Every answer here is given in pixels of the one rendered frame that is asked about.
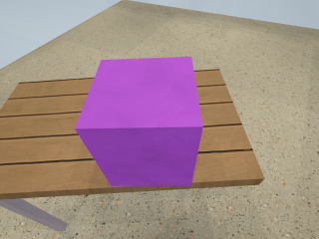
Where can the table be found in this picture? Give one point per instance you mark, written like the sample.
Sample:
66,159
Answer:
42,155

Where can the carton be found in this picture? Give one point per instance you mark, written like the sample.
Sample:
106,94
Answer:
141,121

